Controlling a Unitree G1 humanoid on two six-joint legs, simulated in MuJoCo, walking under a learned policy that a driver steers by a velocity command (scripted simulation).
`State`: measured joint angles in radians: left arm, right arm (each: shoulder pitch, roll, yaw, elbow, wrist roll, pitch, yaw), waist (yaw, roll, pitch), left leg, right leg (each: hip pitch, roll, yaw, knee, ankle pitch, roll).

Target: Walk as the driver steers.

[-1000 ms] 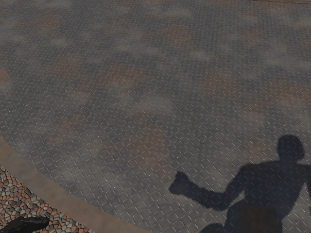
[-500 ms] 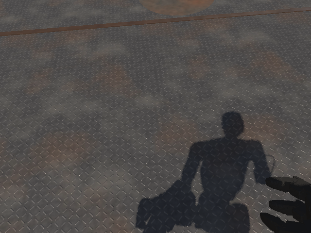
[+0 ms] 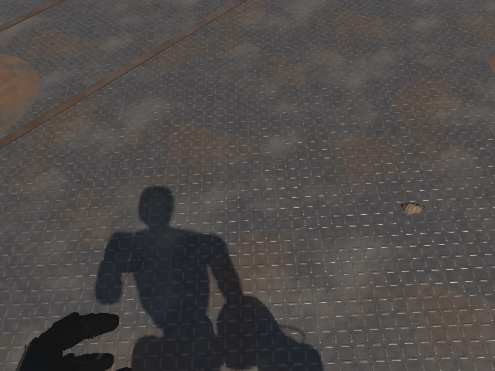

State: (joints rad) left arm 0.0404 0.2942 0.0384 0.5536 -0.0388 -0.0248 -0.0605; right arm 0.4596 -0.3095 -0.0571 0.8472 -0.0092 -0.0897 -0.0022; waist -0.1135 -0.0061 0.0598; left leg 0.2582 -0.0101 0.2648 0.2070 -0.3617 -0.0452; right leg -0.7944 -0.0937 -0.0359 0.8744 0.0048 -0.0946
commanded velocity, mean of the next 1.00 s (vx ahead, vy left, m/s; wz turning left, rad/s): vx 0.92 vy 0.00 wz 0.22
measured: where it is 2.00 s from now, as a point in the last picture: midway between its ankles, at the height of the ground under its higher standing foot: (189, 150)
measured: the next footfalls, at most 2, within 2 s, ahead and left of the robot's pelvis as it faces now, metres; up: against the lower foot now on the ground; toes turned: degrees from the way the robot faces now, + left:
right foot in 0.08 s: +0.28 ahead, -0.09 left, +0.00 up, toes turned -5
left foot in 0.56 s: +0.80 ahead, +0.04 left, +0.00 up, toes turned -4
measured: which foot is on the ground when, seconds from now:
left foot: down 0.00-0.06, up 0.08-0.54, down 0.56-0.98, up 1.00-1.00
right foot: up 0.00-0.06, down 0.08-0.58, up 0.60-0.96, down 0.98-1.00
